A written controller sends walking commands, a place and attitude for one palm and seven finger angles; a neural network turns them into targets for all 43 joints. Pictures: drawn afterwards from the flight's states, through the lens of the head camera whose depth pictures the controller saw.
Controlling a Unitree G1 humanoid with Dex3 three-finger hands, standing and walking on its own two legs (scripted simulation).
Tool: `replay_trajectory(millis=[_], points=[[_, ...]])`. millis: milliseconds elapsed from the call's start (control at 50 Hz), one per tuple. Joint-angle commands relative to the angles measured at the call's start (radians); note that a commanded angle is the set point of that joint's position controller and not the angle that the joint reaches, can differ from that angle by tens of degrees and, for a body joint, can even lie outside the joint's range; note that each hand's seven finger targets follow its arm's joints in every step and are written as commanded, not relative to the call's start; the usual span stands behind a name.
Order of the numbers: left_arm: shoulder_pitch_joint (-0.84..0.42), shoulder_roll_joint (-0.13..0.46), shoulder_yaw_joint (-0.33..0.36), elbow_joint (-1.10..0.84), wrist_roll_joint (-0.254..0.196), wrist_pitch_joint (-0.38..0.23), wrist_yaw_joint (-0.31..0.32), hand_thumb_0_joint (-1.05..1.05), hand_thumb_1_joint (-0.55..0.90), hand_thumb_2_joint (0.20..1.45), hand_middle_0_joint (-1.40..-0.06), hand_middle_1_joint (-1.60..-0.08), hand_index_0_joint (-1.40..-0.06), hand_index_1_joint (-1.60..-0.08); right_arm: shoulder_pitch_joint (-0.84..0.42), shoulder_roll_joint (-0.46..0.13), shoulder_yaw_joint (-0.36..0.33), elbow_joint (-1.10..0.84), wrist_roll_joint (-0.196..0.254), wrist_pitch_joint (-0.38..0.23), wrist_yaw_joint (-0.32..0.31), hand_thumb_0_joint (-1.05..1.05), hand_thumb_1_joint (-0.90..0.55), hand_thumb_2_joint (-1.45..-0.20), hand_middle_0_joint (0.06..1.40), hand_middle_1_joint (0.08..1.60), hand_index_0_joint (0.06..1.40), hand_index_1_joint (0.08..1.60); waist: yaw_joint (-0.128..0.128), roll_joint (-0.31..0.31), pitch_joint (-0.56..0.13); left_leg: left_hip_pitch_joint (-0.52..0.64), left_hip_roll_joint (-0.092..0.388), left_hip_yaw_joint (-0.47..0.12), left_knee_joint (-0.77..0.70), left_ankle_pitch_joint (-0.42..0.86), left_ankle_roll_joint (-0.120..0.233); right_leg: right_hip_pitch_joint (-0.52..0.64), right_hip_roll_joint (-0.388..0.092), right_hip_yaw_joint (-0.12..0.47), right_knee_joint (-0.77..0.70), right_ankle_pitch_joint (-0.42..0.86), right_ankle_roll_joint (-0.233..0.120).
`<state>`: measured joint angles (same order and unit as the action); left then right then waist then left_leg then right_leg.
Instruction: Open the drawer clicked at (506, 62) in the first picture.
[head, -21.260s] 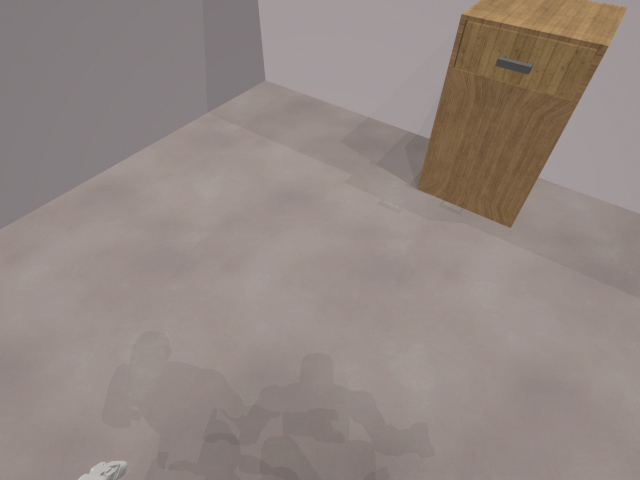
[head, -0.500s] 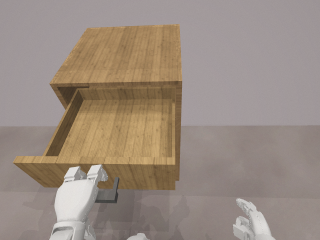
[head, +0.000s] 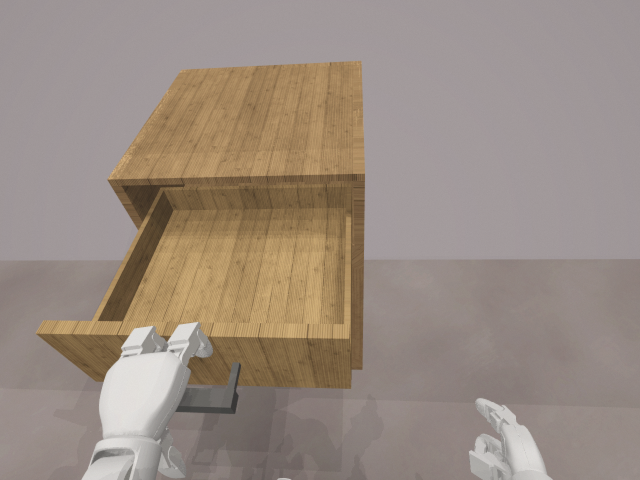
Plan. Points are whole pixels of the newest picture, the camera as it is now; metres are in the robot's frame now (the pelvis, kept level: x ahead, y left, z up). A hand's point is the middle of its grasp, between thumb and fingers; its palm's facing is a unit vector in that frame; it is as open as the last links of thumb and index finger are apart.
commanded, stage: lift the hand off the handle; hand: left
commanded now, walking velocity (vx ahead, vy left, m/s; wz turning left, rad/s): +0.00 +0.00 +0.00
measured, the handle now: (198, 384) +0.25 +0.21 -0.04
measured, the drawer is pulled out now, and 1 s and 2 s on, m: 0.30 0.30 0.30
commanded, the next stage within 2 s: draw the hand back to the body in 1.02 s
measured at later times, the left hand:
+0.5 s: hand (161, 377) +0.21 +0.20 +0.07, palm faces +0.04 -0.16 -0.99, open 13.8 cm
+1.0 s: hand (142, 362) +0.22 +0.21 +0.10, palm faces +0.07 -0.18 -0.98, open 13.8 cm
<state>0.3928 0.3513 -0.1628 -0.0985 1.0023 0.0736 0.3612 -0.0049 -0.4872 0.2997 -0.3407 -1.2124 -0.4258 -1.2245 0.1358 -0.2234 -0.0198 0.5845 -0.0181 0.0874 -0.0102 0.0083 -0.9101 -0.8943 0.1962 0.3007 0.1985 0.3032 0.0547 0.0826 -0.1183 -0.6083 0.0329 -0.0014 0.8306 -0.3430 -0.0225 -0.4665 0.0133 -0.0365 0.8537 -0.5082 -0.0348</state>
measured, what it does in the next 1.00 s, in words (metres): stands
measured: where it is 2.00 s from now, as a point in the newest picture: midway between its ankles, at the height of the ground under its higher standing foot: outside the picture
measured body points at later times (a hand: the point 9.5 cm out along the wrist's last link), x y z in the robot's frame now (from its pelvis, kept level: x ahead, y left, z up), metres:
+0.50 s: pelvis +0.01 +0.00 +0.02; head +0.00 -0.04 +0.46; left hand +0.21 +0.21 +0.12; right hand +0.22 -0.21 -0.08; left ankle +0.04 +0.14 -0.70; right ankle -0.04 -0.10 -0.70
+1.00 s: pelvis +0.01 +0.01 +0.02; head +0.01 -0.03 +0.47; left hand +0.21 +0.22 +0.16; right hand +0.24 -0.20 -0.06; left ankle +0.04 +0.14 -0.70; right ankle -0.04 -0.10 -0.70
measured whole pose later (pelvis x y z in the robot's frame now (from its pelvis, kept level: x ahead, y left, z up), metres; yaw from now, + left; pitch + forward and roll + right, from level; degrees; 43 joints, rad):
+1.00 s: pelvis +0.01 +0.01 +0.02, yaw -1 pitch +3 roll +0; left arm 0.45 0.40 -0.10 -0.37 0.93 0.08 0.17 -0.01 -0.49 0.30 -0.32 -1.20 -0.32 -1.20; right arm 0.10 -0.24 0.00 0.55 0.01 0.10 0.03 0.01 -0.91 -0.89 0.20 0.30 0.20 0.30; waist 0.09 0.10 -0.09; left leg -0.41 0.03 0.02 0.65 -0.29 -0.01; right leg -0.27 0.01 -0.02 0.64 -0.43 -0.02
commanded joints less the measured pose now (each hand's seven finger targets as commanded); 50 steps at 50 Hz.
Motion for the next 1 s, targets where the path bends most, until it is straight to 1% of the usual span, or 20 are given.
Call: replay_trajectory(millis=[0,40,60,180,260,340,360,380,400,440,460,640,680,720,740,760,820,840,920,980], points=[[-0.136,0.135,0.132,-0.266,0.000,-0.021,0.047,0.000,-0.500,0.300,-0.300,-1.200,-0.300,-1.200,-0.149,-0.080,-0.027,-0.172,0.000,-0.058,0.001,0.000,-0.900,-0.900,0.200,0.300,0.200,0.300,-0.003,-0.066,-0.139,0.275,-0.048,0.026,-0.076,0.173,0.060,-0.085,0.014,0.024,-0.199,0.368,0.009],[-0.164,0.151,0.140,-0.300,-0.006,-0.022,0.038,0.000,-0.500,0.300,-0.300,-1.200,-0.300,-1.200,-0.158,-0.083,-0.020,-0.173,-0.001,-0.056,0.006,0.000,-0.900,-0.900,0.200,0.300,0.200,0.300,-0.002,-0.060,-0.169,0.299,-0.047,0.025,-0.083,0.185,0.058,-0.074,0.011,0.027,-0.204,0.369,0.008],[-0.130,0.130,0.125,-0.292,-0.013,-0.021,0.033,0.000,-0.500,0.300,-0.300,-1.200,-0.300,-1.200,-0.151,-0.079,-0.028,-0.173,0.004,-0.058,0.004,0.000,-0.900,-0.900,0.200,0.300,0.200,0.300,-0.006,-0.063,-0.137,0.287,-0.047,0.028,-0.089,0.183,0.060,-0.067,0.014,0.023,-0.207,0.379,0.008],[-0.110,0.177,0.174,-0.290,-0.017,-0.016,0.007,0.000,-0.500,0.300,-0.300,-1.200,-0.300,-1.200,-0.169,-0.084,-0.018,-0.171,0.004,-0.055,0.005,0.000,-0.900,-0.900,0.200,0.300,0.200,0.300,0.010,-0.082,-0.121,0.298,-0.049,0.033,-0.109,0.184,0.057,-0.045,0.006,0.034,-0.241,0.392,0.016],[-0.111,0.147,0.138,-0.274,-0.029,0.003,-0.027,0.000,-0.500,0.300,-0.300,-1.200,-0.300,-1.200,-0.175,-0.082,-0.020,-0.172,0.014,-0.053,0.006,0.000,-0.900,-0.900,0.200,0.300,0.200,0.300,0.005,-0.064,-0.088,0.307,-0.045,0.034,-0.138,0.170,0.058,-0.031,0.007,0.033,-0.263,0.361,0.015],[-0.084,0.152,0.130,-0.312,-0.036,0.006,-0.070,0.000,-0.500,0.300,-0.300,-1.200,-0.300,-1.200,-0.185,-0.084,-0.010,-0.186,0.017,-0.052,0.015,0.000,-0.900,-0.900,0.200,0.300,0.200,0.300,0.020,-0.072,-0.112,0.341,-0.045,0.035,-0.152,0.215,0.060,-0.001,0.005,0.025,-0.272,0.405,0.016],[-0.076,0.133,0.109,-0.313,-0.045,0.005,-0.078,0.000,-0.500,0.300,-0.300,-1.200,-0.300,-1.200,-0.180,-0.083,-0.015,-0.188,0.019,-0.051,0.014,0.000,-0.900,-0.900,0.200,0.300,0.200,0.300,0.010,-0.081,-0.077,0.331,-0.044,0.037,-0.157,0.208,0.063,-0.001,0.004,0.024,-0.277,0.408,0.017],[-0.100,0.174,0.144,-0.321,-0.038,0.000,-0.082,0.000,-0.500,0.300,-0.300,-1.200,-0.300,-1.200,-0.180,-0.088,-0.010,-0.187,0.016,-0.049,0.015,0.000,-0.900,-0.900,0.200,0.300,0.200,0.300,0.019,-0.093,-0.098,0.340,-0.045,0.034,-0.160,0.209,0.061,0.000,0.003,0.023,-0.282,0.398,0.019],[-0.088,0.176,0.150,-0.317,-0.037,-0.003,-0.084,0.000,-0.500,0.300,-0.300,-1.200,-0.300,-1.200,-0.183,-0.084,-0.013,-0.185,0.016,-0.048,0.012,0.000,-0.900,-0.900,0.200,0.300,0.200,0.300,0.018,-0.083,-0.068,0.336,-0.045,0.038,-0.164,0.210,0.061,0.003,0.004,0.028,-0.287,0.406,0.017],[-0.104,0.195,0.171,-0.352,-0.028,-0.009,-0.084,0.000,-0.500,0.300,-0.300,-1.200,-0.300,-1.200,-0.186,-0.085,-0.005,-0.193,0.012,-0.047,0.018,0.000,-0.900,-0.900,0.200,0.300,0.200,0.300,0.030,-0.075,-0.105,0.356,-0.044,0.034,-0.167,0.222,0.058,0.011,0.003,0.024,-0.286,0.400,0.013],[-0.105,0.154,0.135,-0.356,-0.035,-0.010,-0.083,0.000,-0.500,0.300,-0.300,-1.200,-0.300,-1.200,-0.185,-0.079,-0.012,-0.192,0.016,-0.047,0.018,0.000,-0.900,-0.900,0.200,0.300,0.200,0.300,0.017,-0.065,-0.076,0.356,-0.041,0.036,-0.172,0.218,0.059,0.004,0.004,0.022,-0.290,0.395,0.012],[-0.060,0.194,0.181,-0.377,-0.045,0.017,-0.103,0.000,-0.500,0.300,-0.300,-1.200,-0.300,-1.200,-0.198,-0.083,-0.004,-0.198,0.022,-0.044,0.028,0.000,-0.900,-0.900,0.200,0.300,0.200,0.300,0.042,-0.082,-0.114,0.388,-0.039,0.042,-0.191,0.271,0.056,0.064,0.002,0.022,-0.306,0.467,0.014],[-0.074,0.194,0.179,-0.385,-0.054,0.017,-0.117,0.000,-0.500,0.300,-0.300,-1.200,-0.300,-1.200,-0.201,-0.088,-0.007,-0.195,0.022,-0.042,0.026,0.000,-0.900,-0.900,0.200,0.300,0.200,0.300,0.034,-0.098,-0.094,0.392,-0.038,0.044,-0.194,0.277,0.058,0.063,0.001,0.025,-0.318,0.488,0.019],[-0.045,0.195,0.186,-0.423,-0.070,0.016,-0.128,0.000,-0.500,0.300,-0.300,-1.200,-0.300,-1.200,-0.215,-0.085,-0.005,-0.206,0.027,-0.046,0.027,0.000,-0.900,-0.900,0.200,0.300,0.200,0.300,0.034,-0.062,-0.091,0.402,-0.034,0.043,-0.202,0.290,0.057,0.083,-0.001,0.032,-0.323,0.508,0.012],[-0.044,0.209,0.193,-0.442,-0.062,0.008,-0.133,0.000,-0.500,0.300,-0.300,-1.200,-0.300,-1.200,-0.200,-0.086,-0.004,-0.205,0.021,-0.043,0.028,0.000,-0.900,-0.900,0.200,0.300,0.200,0.300,0.040,-0.070,-0.123,0.414,-0.036,0.043,-0.197,0.302,0.059,0.083,0.000,0.021,-0.318,0.502,0.015],[-0.030,0.170,0.158,-0.447,-0.073,0.005,-0.140,0.000,-0.500,0.300,-0.300,-1.200,-0.300,-1.200,-0.202,-0.081,-0.006,-0.207,0.026,-0.045,0.029,0.000,-0.900,-0.900,0.200,0.300,0.200,0.300,0.027,-0.059,-0.084,0.408,-0.035,0.042,-0.203,0.303,0.059,0.079,-0.003,0.017,-0.321,0.506,0.015],[-0.040,0.197,0.188,-0.461,-0.084,0.001,-0.151,0.000,-0.500,0.300,-0.300,-1.200,-0.300,-1.200,-0.213,-0.086,-0.003,-0.211,0.029,-0.043,0.032,0.000,-0.900,-0.900,0.200,0.300,0.200,0.300,0.027,-0.063,-0.061,0.413,-0.029,0.037,-0.210,0.289,0.055,0.070,0.001,0.023,-0.339,0.478,0.011],[-0.074,0.201,0.179,-0.484,-0.071,-0.007,-0.153,0.000,-0.500,0.300,-0.300,-1.200,-0.300,-1.200,-0.198,-0.087,-0.001,-0.209,0.020,-0.043,0.032,0.000,-0.900,-0.900,0.200,0.300,0.200,0.300,0.034,-0.057,-0.099,0.428,-0.032,0.037,-0.206,0.294,0.059,0.065,-0.001,0.014,-0.333,0.465,0.015],[-0.030,0.170,0.169,-0.491,-0.081,-0.002,-0.153,0.000,-0.500,0.300,-0.300,-1.200,-0.300,-1.200,-0.214,-0.081,-0.006,-0.220,0.030,-0.046,0.041,0.000,-0.900,-0.900,0.200,0.300,0.200,0.300,0.034,-0.048,-0.078,0.433,-0.021,0.030,-0.216,0.308,0.053,0.069,0.003,0.008,-0.334,0.450,0.005],[-0.050,0.174,0.162,-0.444,-0.064,0.009,-0.159,0.000,-0.500,0.300,-0.300,-1.200,-0.300,-1.200,-0.197,-0.091,-0.007,-0.206,0.024,-0.032,0.043,0.000,-0.900,-0.900,0.200,0.300,0.200,0.300,0.037,-0.086,-0.072,0.420,-0.023,0.035,-0.225,0.298,0.053,0.061,0.008,-0.001,-0.339,0.436,0.013]])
